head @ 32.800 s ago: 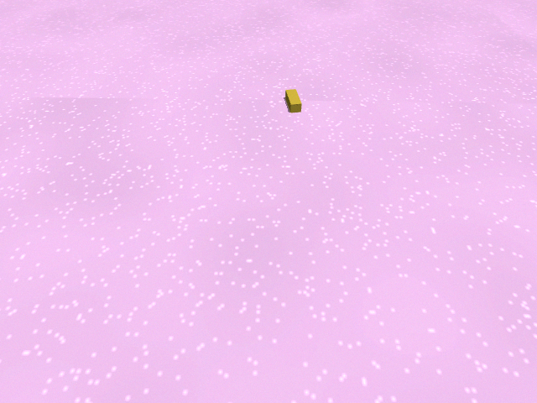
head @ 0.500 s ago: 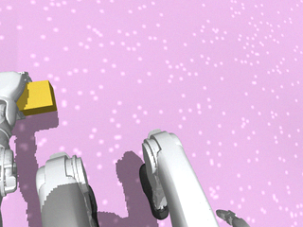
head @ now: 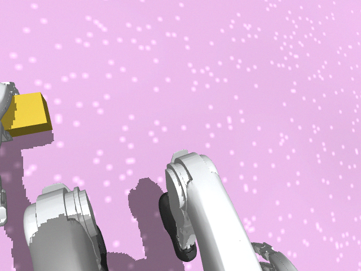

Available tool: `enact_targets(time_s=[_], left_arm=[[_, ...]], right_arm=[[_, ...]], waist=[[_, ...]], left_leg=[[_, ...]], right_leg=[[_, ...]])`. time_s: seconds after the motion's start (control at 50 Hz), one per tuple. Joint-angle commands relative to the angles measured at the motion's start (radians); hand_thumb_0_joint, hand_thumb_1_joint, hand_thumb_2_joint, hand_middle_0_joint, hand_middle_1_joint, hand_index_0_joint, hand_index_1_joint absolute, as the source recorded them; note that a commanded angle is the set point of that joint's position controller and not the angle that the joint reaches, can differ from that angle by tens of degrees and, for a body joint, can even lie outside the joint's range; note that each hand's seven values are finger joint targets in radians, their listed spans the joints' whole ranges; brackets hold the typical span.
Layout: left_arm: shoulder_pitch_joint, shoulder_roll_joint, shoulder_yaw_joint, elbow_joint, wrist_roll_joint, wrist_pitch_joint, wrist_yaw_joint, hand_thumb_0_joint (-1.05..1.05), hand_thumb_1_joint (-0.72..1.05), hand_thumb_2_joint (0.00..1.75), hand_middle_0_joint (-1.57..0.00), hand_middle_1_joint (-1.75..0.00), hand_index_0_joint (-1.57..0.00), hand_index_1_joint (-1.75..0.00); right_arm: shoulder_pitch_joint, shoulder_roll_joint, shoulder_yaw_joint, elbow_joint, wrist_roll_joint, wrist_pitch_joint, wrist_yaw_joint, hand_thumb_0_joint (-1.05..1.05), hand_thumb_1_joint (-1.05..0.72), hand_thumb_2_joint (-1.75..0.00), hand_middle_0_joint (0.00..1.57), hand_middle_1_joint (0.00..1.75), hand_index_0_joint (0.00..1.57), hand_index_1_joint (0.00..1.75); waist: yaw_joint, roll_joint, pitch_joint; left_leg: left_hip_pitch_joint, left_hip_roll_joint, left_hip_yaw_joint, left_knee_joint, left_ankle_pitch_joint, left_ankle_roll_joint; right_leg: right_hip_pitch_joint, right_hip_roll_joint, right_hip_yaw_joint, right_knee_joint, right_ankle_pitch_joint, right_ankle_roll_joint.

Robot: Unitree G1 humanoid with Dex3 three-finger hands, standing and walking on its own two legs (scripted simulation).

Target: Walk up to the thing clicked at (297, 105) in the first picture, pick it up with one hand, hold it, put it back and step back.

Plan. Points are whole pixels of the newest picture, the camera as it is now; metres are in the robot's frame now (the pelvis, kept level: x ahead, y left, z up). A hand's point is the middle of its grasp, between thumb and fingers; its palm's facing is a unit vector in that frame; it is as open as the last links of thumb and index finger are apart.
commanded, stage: lower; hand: left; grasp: from above
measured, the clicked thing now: out of the picture +0.48 +0.28 -0.23
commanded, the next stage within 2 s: rest in 0.04 s
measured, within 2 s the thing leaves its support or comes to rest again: rests again in 0.74 s
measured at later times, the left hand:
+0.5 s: hand (10, 120) +0.48 +0.26 -0.24, palm faces -0.47 -0.07 -0.88, open 10.1 cm
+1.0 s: hand (13, 121) +0.48 +0.26 -0.27, palm faces -0.46 -0.08 -0.88, open 10.1 cm
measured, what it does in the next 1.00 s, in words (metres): stands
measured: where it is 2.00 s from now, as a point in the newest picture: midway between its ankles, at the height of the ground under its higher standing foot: (141, 254)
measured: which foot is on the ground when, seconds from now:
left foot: down 0.00-1.00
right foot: down 0.00-1.00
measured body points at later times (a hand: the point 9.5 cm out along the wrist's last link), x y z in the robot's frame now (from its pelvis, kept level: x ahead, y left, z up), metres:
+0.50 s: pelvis +0.00 +0.00 -0.02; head +0.28 +0.08 +0.32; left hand +0.50 +0.26 -0.19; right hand +0.02 -0.26 -0.09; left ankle +0.07 +0.13 -0.29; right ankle +0.10 -0.12 -0.29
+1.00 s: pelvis +0.00 +0.00 -0.02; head +0.29 +0.09 +0.31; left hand +0.50 +0.26 -0.22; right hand +0.02 -0.26 -0.08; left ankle +0.07 +0.13 -0.29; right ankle +0.10 -0.12 -0.29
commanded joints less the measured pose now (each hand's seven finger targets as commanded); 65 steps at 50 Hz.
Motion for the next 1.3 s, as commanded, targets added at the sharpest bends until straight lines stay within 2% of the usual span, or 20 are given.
enact_targets(time_s=[0.0,0.32,0.4,0.46,0.5,0.7,0.72,0.74,0.78,0.8,0.82,0.84,0.94,1.02,1.06,1.18,1.2,1.22,1.24,1.28], left_arm=[[-0.392,0.284,0.033,-0.164,-0.01,-0.011,0.069,0.0,0.73,0.88,-1.08,-0.73,-1.08,-0.73],[-0.36,0.305,0.024,-0.084,-0.011,-0.01,0.107,0.0,0.68,0.83,-1.02,-0.72,-1.03,-0.7],[-0.349,0.36,0.061,-0.1,-0.01,-0.018,0.129,0.0,0.72,0.83,-1.04,-0.72,-1.05,-0.7],[-0.333,0.325,0.031,-0.032,-0.004,-0.011,0.142,0.0,0.74,0.85,-1.05,-0.73,-1.07,-0.71],[-0.382,0.372,0.05,-0.088,0.0,-0.02,0.154,0.0,0.73,0.85,-1.05,-0.72,-1.06,-0.7],[-0.337,0.406,0.072,-0.01,0.012,-0.009,0.185,0.0,0.75,0.82,-1.05,-0.72,-1.07,-0.7],[-0.366,0.36,0.037,-0.015,0.007,-0.011,0.179,0.0,0.75,0.84,-1.06,-0.72,-1.07,-0.7],[-0.348,0.346,0.018,-0.012,0.0,-0.01,0.179,0.0,0.74,0.82,-1.06,-0.7,-1.07,-0.68],[-0.379,0.388,0.039,-0.055,-0.007,-0.013,0.182,0.0,0.73,0.79,-1.04,-0.7,-1.06,-0.68],[-0.347,0.376,0.017,-0.011,-0.004,-0.008,0.181,0.0,0.72,0.76,-1.02,-0.71,-1.05,-0.69],[-0.348,0.351,0.003,0.008,-0.003,-0.006,0.178,0.0,0.72,0.79,-1.03,-0.7,-1.05,-0.68],[-0.364,0.413,0.043,-0.025,-0.005,-0.011,0.186,0.0,0.71,0.78,-1.02,-0.71,-1.04,-0.69],[-0.353,0.383,0.026,-0.002,-0.007,-0.013,0.191,0.0,0.7,0.78,-1.02,-0.69,-1.04,-0.67],[-0.333,0.458,0.075,0.021,-0.008,-0.013,0.201,0.0,0.68,0.73,-1.0,-0.67,-1.03,-0.65],[-0.354,0.371,0.014,0.041,-0.012,-0.015,0.189,0.0,0.67,0.73,-1.0,-0.66,-1.02,-0.64],[-0.34,0.427,0.022,0.057,-0.015,-0.024,0.191,0.0,0.65,0.71,-0.97,-0.67,-0.99,-0.65],[-0.329,0.463,0.053,0.057,-0.02,-0.026,0.198,0.0,0.57,0.72,-0.89,-0.67,-0.91,-0.66],[-0.347,0.394,-0.004,0.057,-0.013,-0.026,0.186,0.0,0.49,0.7,-0.81,-0.68,-0.83,-0.66],[-0.348,0.438,0.024,0.041,-0.021,-0.03,0.192,0.0,0.41,0.66,-0.73,-0.67,-0.75,-0.65],[-0.345,0.426,0.004,0.039,-0.018,-0.032,0.192,0.0,0.25,0.62,-0.57,-0.67,-0.6,-0.64]], right_arm=[[0.224,-0.272,-0.072,-0.003,-0.007,-0.006,-0.009,0.0,-0.91,-0.9,0.2,0.3,0.2,0.3],[0.227,-0.301,-0.023,-0.002,-0.029,-0.046,0.012,0.0,-0.9,-0.9,0.2,0.3,0.2,0.3],[0.22,-0.318,-0.016,-0.015,-0.035,-0.053,0.021,0.0,-0.9,-0.9,0.2,0.3,0.2,0.3],[0.211,-0.314,0.0,-0.008,-0.042,-0.062,0.029,0.0,-0.9,-0.9,0.2,0.3,0.2,0.3],[0.217,-0.328,0.0,-0.014,-0.044,-0.068,0.032,0.0,-0.9,-0.9,0.2,0.3,0.2,0.3],[0.203,-0.355,0.017,-0.026,-0.059,-0.098,0.054,0.0,-0.9,-0.9,0.2,0.3,0.2,0.3],[0.192,-0.357,0.021,-0.038,-0.06,-0.105,0.058,0.0,-0.9,-0.9,0.2,0.3,0.2,0.3],[0.188,-0.342,0.025,-0.024,-0.057,-0.105,0.059,0.0,-0.9,-0.9,0.2,0.3,0.2,0.3],[0.188,-0.367,0.023,-0.039,-0.055,-0.114,0.062,0.0,-0.9,-0.9,0.2,0.3,0.2,0.3],[0.186,-0.36,0.03,-0.031,-0.052,-0.113,0.062,0.0,-0.9,-0.9,0.2,0.3,0.2,0.3],[0.189,-0.361,0.029,-0.019,-0.056,-0.115,0.067,0.0,-0.9,-0.9,0.2,0.3,0.2,0.3],[0.18,-0.372,0.027,-0.032,-0.054,-0.119,0.067,0.0,-0.9,-0.9,0.2,0.3,0.2,0.3],[0.181,-0.37,0.043,-0.042,-0.061,-0.128,0.076,0.0,-0.9,-0.9,0.2,0.3,0.2,0.3],[0.198,-0.38,0.044,-0.035,-0.062,-0.126,0.078,0.0,-0.9,-0.9,0.2,0.3,0.2,0.3],[0.179,-0.368,0.054,-0.044,-0.064,-0.136,0.085,0.0,-0.9,-0.9,0.2,0.3,0.2,0.3],[0.185,-0.383,0.065,-0.049,-0.06,-0.141,0.083,0.0,-0.9,-0.9,0.2,0.3,0.2,0.3],[0.192,-0.394,0.063,-0.043,-0.06,-0.138,0.079,0.0,-0.89,-0.9,0.2,0.3,0.2,0.3],[0.17,-0.38,0.071,-0.066,-0.06,-0.142,0.082,0.0,-0.9,-0.9,0.2,0.3,0.2,0.3],[0.174,-0.382,0.068,-0.051,-0.06,-0.138,0.079,0.0,-0.9,-0.9,0.2,0.3,0.2,0.3],[0.166,-0.378,0.076,-0.061,-0.059,-0.137,0.076,0.0,-0.89,-0.9,0.2,0.3,0.2,0.3]], waist=[[-0.018,0.405,-0.723],[-0.069,0.388,-0.654],[-0.057,0.416,-0.695],[-0.076,0.417,-0.629],[-0.089,0.436,-0.654],[-0.104,0.447,-0.593],[-0.121,0.445,-0.558],[-0.101,0.465,-0.583],[-0.113,0.476,-0.599],[-0.101,0.484,-0.596],[-0.121,0.471,-0.567],[-0.115,0.466,-0.577],[-0.129,0.447,-0.56],[-0.121,0.438,-0.564],[-0.145,0.432,-0.52],[-0.142,0.416,-0.526],[-0.136,0.408,-0.533],[-0.144,0.408,-0.514],[-0.141,0.416,-0.535],[-0.136,0.419,-0.544]], left_leg=[[0.533,-0.002,0.07,-0.221,0.211,0.028],[0.493,0.011,0.051,-0.16,0.24,0.028],[0.519,0.015,0.042,-0.158,0.27,0.022],[0.501,0.016,0.042,-0.148,0.252,0.024],[0.513,0.019,0.036,-0.146,0.258,0.025],[0.503,0.025,0.02,-0.142,0.236,0.02],[0.493,0.023,0.018,-0.134,0.232,0.017],[0.515,0.026,0.014,-0.153,0.226,0.016],[0.548,0.027,-0.001,-0.161,0.233,0.011],[0.539,0.028,0.001,-0.159,0.233,0.011],[0.538,0.029,0.001,-0.151,0.234,0.01],[0.525,0.032,-0.001,-0.146,0.234,0.014],[0.516,0.033,0.004,-0.125,0.273,0.015],[0.486,0.035,0.001,-0.137,0.249,0.021],[0.495,0.036,-0.006,-0.134,0.231,0.017],[0.474,0.038,-0.007,-0.134,0.223,0.024],[0.461,0.038,-0.009,-0.132,0.225,0.023],[0.456,0.037,-0.006,-0.127,0.208,0.024],[0.464,0.041,-0.006,-0.135,0.209,0.026],[0.46,0.04,-0.009,-0.14,0.203,0.024]], right_leg=[[0.361,0.023,-0.08,-0.21,0.264,-0.059],[0.399,0.038,-0.103,-0.184,0.298,-0.056],[0.426,0.041,-0.117,-0.177,0.323,-0.055],[0.401,0.044,-0.119,-0.173,0.318,-0.056],[0.415,0.047,-0.122,-0.176,0.327,-0.053],[0.401,0.051,-0.139,-0.163,0.307,-0.055],[0.368,0.047,-0.146,-0.161,0.298,-0.058],[0.374,0.055,-0.145,-0.166,0.292,-0.059],[0.371,0.047,-0.156,-0.161,0.296,-0.056],[0.372,0.051,-0.154,-0.157,0.3,-0.058],[0.36,0.048,-0.156,-0.153,0.302,-0.056],[0.377,0.054,-0.154,-0.156,0.307,-0.054],[0.399,0.057,-0.155,-0.162,0.341,-0.053],[0.436,0.059,-0.152,-0.177,0.327,-0.048],[0.392,0.058,-0.158,-0.163,0.306,-0.052],[0.431,0.064,-0.156,-0.176,0.307,-0.045],[0.439,0.063,-0.16,-0.178,0.307,-0.045],[0.417,0.064,-0.154,-0.175,0.294,-0.049],[0.445,0.067,-0.155,-0.187,0.302,-0.043],[0.452,0.067,-0.156,-0.183,0.294,-0.045]])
